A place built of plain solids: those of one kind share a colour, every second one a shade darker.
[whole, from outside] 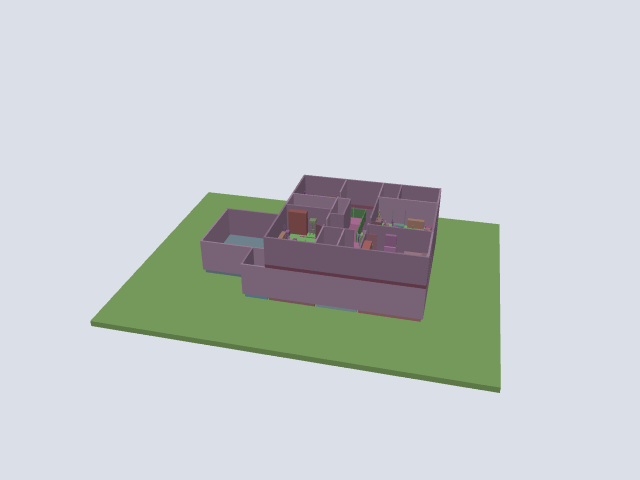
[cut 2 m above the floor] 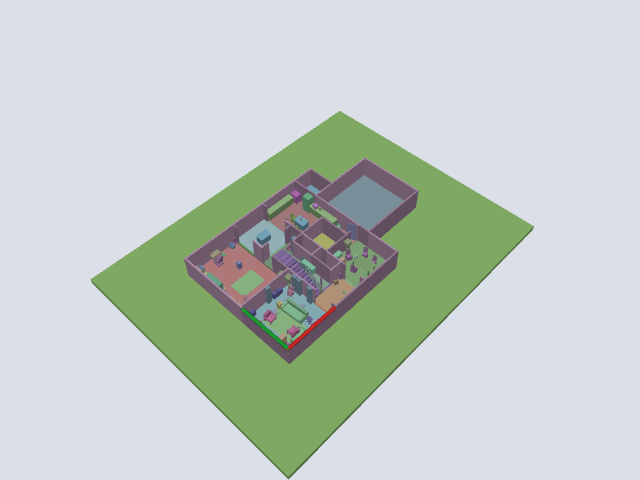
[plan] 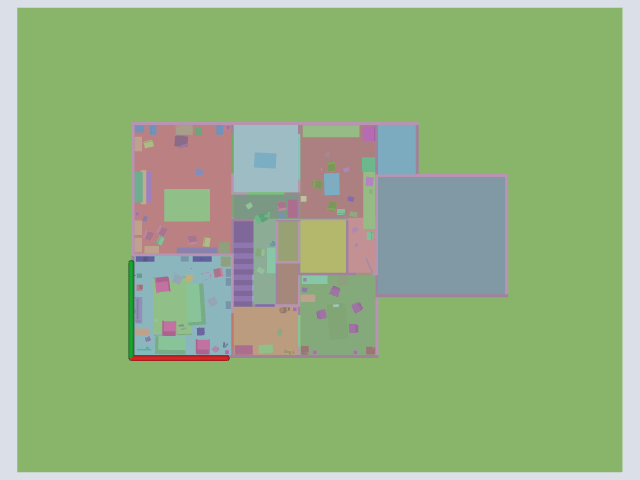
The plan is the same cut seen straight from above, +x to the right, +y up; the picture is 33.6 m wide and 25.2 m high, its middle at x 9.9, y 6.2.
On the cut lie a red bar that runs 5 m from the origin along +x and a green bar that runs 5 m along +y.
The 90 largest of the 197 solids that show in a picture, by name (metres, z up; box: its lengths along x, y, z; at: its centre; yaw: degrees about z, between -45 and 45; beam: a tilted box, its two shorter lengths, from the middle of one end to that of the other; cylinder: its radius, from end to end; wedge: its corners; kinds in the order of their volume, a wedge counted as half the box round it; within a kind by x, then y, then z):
{
 "under_1": {"box": [31.78, 24.4, 0.5], "at": [9.89, 6.2, -0.91]},
 "wall_1": {"box": [0.16, 2.84, 2.52], "at": [0.08, 1.58, 4.19]},
 "wall_2": {"box": [0.16, 5.2, 2.93], "at": [0.08, 2.76, 1.16]},
 "wall_3": {"box": [0.16, 5.11, 2.52], "at": [0.08, 5.68, 4.19]},
 "wall_4": {"box": [0.16, 6.75, 2.93], "at": [0.08, 8.87, 1.16]},
 "wall_5": {"box": [0.16, 3.87, 2.52], "at": [0.08, 10.3, 4.19]},
 "wall_6": {"box": [5.37, 0.13, 2.52], "at": [2.69, 3.06, 4.19]},
 "wall_7": {"box": [5.37, 0.13, 2.93], "at": [2.69, 5.42, 1.16]},
 "wall_8": {"box": [5.37, 0.13, 2.52], "at": [2.69, 8.3, 4.19]},
 "wall_9": {"box": [0.13, 2.84, 2.52], "at": [3.62, 1.58, 4.19]},
 "wall_10": {"box": [0.13, 2.84, 2.52], "at": [5.3, 1.58, 4.19]},
 "wall_11": {"box": [0.13, 3.0, 2.93], "at": [5.3, 3.86, 1.16]},
 "wall_12": {"box": [0.13, 4.11, 2.52], "at": [5.3, 5.18, 4.19]},
 "wall_13": {"box": [0.13, 1.69, 2.93], "at": [5.3, 6.33, 1.16]},
 "wall_14": {"box": [0.13, 2.68, 2.52], "at": [5.3, 10.9, 4.19]},
 "wall_15": {"box": [12.97, 0.16, 5.75], "at": [6.49, 0.08, 2.57]},
 "wall_16": {"box": [12.97, 0.16, 2.52], "at": [6.49, 12.32, 4.19]},
 "wall_17": {"box": [0.13, 2.68, 2.52], "at": [7.05, 10.9, 4.19]},
 "wall_18": {"box": [15.08, 0.16, 2.93], "at": [7.54, 12.32, 1.16]},
 "wall_19": {"box": [2.61, 0.13, 2.52], "at": [7.57, 9.49, 4.19]},
 "wall_20": {"box": [0.13, 2.14, 2.93], "at": [7.64, 3.9, 1.16]},
 "wall_21": {"box": [0.13, 2.88, 2.52], "at": [7.64, 5.61, 4.19]},
 "wall_22": {"box": [0.13, 2.08, 2.93], "at": [7.64, 6.14, 1.16]},
 "wall_23": {"box": [1.34, 0.13, 2.93], "at": [8.2, 2.77, 1.16]},
 "wall_24": {"box": [0.13, 2.73, 2.52], "at": [8.8, 1.52, 4.19]},
 "wall_25": {"box": [0.13, 1.52, 2.93], "at": [8.8, 3.59, 1.16]},
 "wall_26": {"box": [0.13, 2.11, 2.52], "at": [8.8, 5.29, 4.19]},
 "wall_27": {"box": [0.13, 2.08, 2.93], "at": [8.8, 6.14, 1.16]},
 "wall_28": {"box": [0.13, 2.68, 2.52], "at": [8.8, 10.9, 4.19]},
 "wall_29": {"box": [3.82, 0.07, 2.93], "at": [9.49, 7.28, 1.16]},
 "wall_30": {"box": [5.39, 0.06, 2.52], "at": [10.28, 4.14, 4.19]},
 "wall_31": {"box": [3.07, 0.13, 2.93], "at": [10.28, 4.42, 1.16]},
 "wall_32": {"box": [4.23, 0.07, 2.52], "at": [10.86, 4.21, 4.19]},
 "wall_33": {"box": [4.23, 0.13, 2.52], "at": [10.86, 6.42, 4.19]},
 "wall_34": {"box": [0.13, 2.76, 2.93], "at": [11.34, 5.86, 1.16]},
 "wall_35": {"box": [0.13, 5.03, 2.93], "at": [12.88, 7.0, 1.16]},
 "wall_36": {"box": [0.13, 2.6, 2.93], "at": [12.88, 10.94, 1.16]},
 "wall_37": {"box": [0.16, 3.03, 2.93], "at": [12.89, 1.68, 1.16]},
 "wall_38": {"box": [0.16, 3.95, 2.52], "at": [12.89, 2.13, 4.19]},
 "wall_39": {"box": [0.16, 2.11, 2.52], "at": [12.89, 5.29, 4.19]},
 "wall_40": {"box": [0.16, 5.76, 2.52], "at": [12.89, 9.36, 4.19]},
 "wall_41": {"box": [0.16, 2.57, 2.93], "at": [15.0, 10.96, 1.16]},
 "wall_42": {"box": [6.97, 0.16, 2.93], "at": [16.3, 3.27, 1.16]},
 "wall_43": {"box": [6.97, 0.13, 2.93], "at": [16.3, 9.57, 1.16]},
 "wall_44": {"box": [0.16, 6.16, 2.93], "at": [19.7, 6.43, 1.16]},
 "stair_1": {"box": [1.04, 4.48, 0.47], "at": [5.89, 4.94, -0.06]},
 "stair_2": {"box": [1.04, 4.2, 0.64], "at": [5.89, 5.08, 0.02]},
 "stair_3": {"box": [1.04, 3.92, 0.82], "at": [5.89, 5.22, 0.11]},
 "stair_4": {"box": [1.04, 3.64, 0.99], "at": [5.89, 5.36, 0.19]},
 "stair_5": {"box": [1.04, 3.36, 1.16], "at": [5.89, 5.5, 0.28]},
 "stair_6": {"box": [1.04, 3.08, 1.33], "at": [5.89, 5.64, 0.37]},
 "stair_7": {"box": [1.04, 2.8, 1.51], "at": [5.89, 5.78, 0.45]},
 "stair_8": {"box": [1.04, 2.52, 1.68], "at": [5.89, 5.92, 0.54]},
 "stair_9": {"box": [1.04, 2.24, 1.85], "at": [5.89, 6.06, 0.62]},
 "stair_10": {"box": [1.04, 1.96, 2.02], "at": [5.89, 6.2, 0.71]},
 "stair_11": {"box": [1.04, 1.68, 2.19], "at": [5.89, 6.34, 0.8]},
 "stair_12": {"box": [1.04, 1.4, 2.37], "at": [5.89, 6.48, 0.88]},
 "stair_13": {"box": [1.04, 1.12, 2.54], "at": [5.89, 6.62, 0.97]},
 "stair_14": {"box": [1.04, 0.56, 2.88], "at": [5.89, 6.9, 1.14]},
 "floor_garage_1": {"box": [6.68, 6.16, 0.54], "at": [16.28, 6.43, -0.43]},
 "floor_living_1": {"box": [5.08, 5.2, 0.7], "at": [2.7, 2.76, -0.35]},
 "floor_family_1": {"box": [5.08, 6.75, 0.5], "at": [2.7, 8.87, -0.45]},
 "floor_kitchen_1": {"box": [3.94, 4.87, 0.7], "at": [10.84, 9.8, -0.35]},
 "floor_kitchen_2": {"box": [1.41, 2.89, 0.7], "at": [12.11, 5.92, -0.35]},
 "floor_dining_1": {"box": [3.94, 4.19, 0.7], "at": [10.84, 2.25, -0.35]},
 "floor_nook_1": {"box": [3.37, 3.54, 0.7], "at": [7.05, 10.47, -0.35]},
 "floor_hall_1": {"box": [1.17, 4.48, 0.7], "at": [7.0, 5.07, -0.35]},
 "floor_hall_2": {"box": [3.37, 1.26, 0.7], "at": [7.05, 7.94, -0.35]},
 "floor_foyer_1": {"box": [3.37, 2.54, 0.7], "at": [7.05, 1.43, -0.35]},
 "floor_pantry_1": {"box": [2.4, 2.76, 0.7], "at": [10.07, 5.86, -0.35]},
 "fixture_wardrobe_bedroom_1": {"box": [0.61, 1.63, 2.2], "at": [4.93, 11.13, 3.98]},
 "fixture_wardrobe_bedroom_2": {"box": [1.61, 0.56, 2.2], "at": [11.71, 6.76, 3.98]},
 "upper_floor_bedroom_1": {"box": [3.94, 5.76, 0.16], "at": [10.84, 9.36, 2.85]},
 "floor_mudroom_1": {"box": [1.98, 2.6, 0.7], "at": [13.93, 10.94, -0.35]},
 "counter_run_1": {"box": [2.98, 0.61, 0.78], "at": [10.48, 11.93, 0.49]},
 "counter_run_2": {"box": [0.61, 3.01, 0.78], "at": [12.49, 8.29, 0.49]},
 "fixture_breast_family_1": {"box": [0.43, 1.61, 2.88], "at": [0.38, 8.97, 1.19]},
 "floor_coats_1": {"box": [1.03, 2.14, 0.7], "at": [8.22, 3.9, -0.35]},
 "floor_powder_1": {"box": [1.03, 2.08, 0.7], "at": [8.22, 6.14, -0.35]},
 "wall_band_1": {"box": [12.97, 0.16, 0.31], "at": [6.49, 0.08, 2.77]},
 "wall_band_2": {"box": [12.97, 0.16, 0.31], "at": [6.49, 12.32, 2.77]},
 "sofa_1": {"box": [1.6, 0.93, 0.34], "at": [2.05, 0.67, 0.28], "yaw": -0.9},
 "sofa_2": {"box": [0.93, 2.16, 0.34], "at": [3.37, 2.81, 0.28], "yaw": 3.8},
 "upper_floor_landing_1": {"box": [1.17, 3.14, 0.16], "at": [7.0, 5.61, 2.85]},
 "upper_floor_landing_2": {"box": [2.33, 1.34, 0.16], "at": [7.58, 3.37, 2.85]},
 "kitchen_table_1": {"box": [1.06, 0.71, 0.72], "at": [7.03, 10.38, 0.36], "yaw": -2.8},
 "kitchen_table_2": {"box": [0.71, 1.06, 0.72], "at": [10.52, 9.13, 0.36], "yaw": 1.5},
 "fridge_1": {"box": [0.7, 0.75, 1.72], "at": [12.45, 10.17, 0.86]},
 "child_bed_1": {"box": [2.06, 1.06, 0.4], "at": [1.17, 9.14, 3.31]},
 "bookcase_1": {"box": [2.14, 0.31, 1.15], "at": [3.45, 5.66, 0.38]}
}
